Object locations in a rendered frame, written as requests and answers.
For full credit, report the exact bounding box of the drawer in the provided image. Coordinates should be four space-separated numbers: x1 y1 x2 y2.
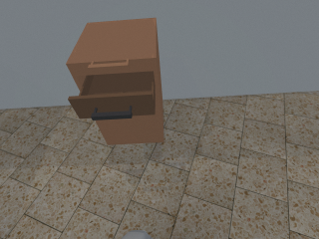
68 71 156 120

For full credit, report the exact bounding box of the cabinet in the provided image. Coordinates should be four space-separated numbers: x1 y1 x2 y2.
66 17 164 145

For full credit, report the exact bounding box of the handle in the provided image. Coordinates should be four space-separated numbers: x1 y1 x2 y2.
91 106 133 120
88 62 130 73

